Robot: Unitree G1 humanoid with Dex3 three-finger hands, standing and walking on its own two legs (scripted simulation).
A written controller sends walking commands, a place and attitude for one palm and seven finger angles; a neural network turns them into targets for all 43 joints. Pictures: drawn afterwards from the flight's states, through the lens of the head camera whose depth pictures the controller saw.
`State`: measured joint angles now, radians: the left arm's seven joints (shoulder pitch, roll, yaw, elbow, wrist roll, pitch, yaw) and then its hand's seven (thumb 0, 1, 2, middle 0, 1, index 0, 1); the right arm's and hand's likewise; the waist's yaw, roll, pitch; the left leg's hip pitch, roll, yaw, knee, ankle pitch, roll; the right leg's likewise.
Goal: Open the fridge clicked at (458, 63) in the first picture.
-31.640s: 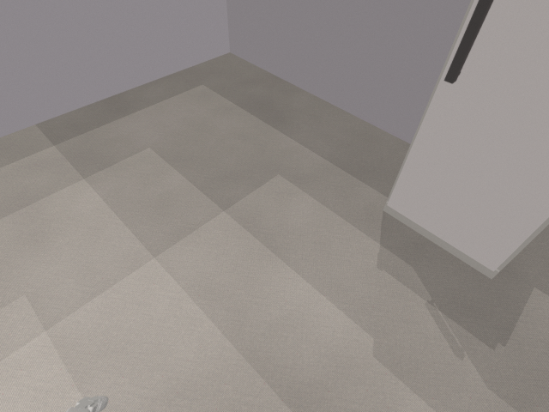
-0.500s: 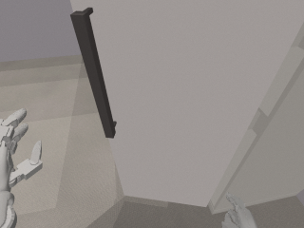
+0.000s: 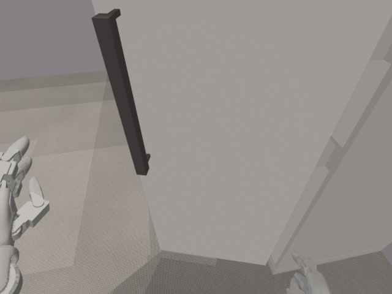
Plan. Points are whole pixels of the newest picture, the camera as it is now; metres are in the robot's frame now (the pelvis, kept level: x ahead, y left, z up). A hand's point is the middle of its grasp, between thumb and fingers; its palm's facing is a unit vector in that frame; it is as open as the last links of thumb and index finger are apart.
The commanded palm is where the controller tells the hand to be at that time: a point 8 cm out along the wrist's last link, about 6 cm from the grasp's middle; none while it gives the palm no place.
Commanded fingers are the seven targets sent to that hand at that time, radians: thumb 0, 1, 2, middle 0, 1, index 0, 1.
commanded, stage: step back with the hand held close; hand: left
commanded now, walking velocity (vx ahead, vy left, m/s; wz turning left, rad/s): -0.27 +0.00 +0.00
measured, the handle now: (131, 107) +0.44 +0.21 +0.17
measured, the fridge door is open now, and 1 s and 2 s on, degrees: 71 71 71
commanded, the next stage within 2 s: stop stepping back and stand still in 1.22 s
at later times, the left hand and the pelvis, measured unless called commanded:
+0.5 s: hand (8, 237) +0.13 +0.30 +0.15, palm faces +0.44 -0.77 -0.45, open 7.4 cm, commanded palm +0.07 +0.33 +0.17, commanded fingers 0.00 0.90 0.90 -0.20 -0.30 -0.20 -0.30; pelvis -0.07 +0.03 -0.01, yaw +1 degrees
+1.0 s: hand out of the picture +0.06 +0.32 +0.17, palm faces +0.50 -0.76 -0.42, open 7.5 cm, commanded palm +0.00 +0.34 +0.17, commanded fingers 0.00 0.90 0.90 -0.20 -0.30 -0.20 -0.30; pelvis -0.12 +0.03 -0.01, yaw +3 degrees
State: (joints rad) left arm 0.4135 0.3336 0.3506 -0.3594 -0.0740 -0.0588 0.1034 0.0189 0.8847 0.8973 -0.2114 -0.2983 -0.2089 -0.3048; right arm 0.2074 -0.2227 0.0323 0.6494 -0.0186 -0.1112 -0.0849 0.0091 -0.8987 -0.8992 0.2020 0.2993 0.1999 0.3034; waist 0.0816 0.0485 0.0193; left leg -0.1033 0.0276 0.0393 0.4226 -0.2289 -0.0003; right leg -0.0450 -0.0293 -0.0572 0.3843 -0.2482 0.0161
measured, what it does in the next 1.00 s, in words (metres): walks backwards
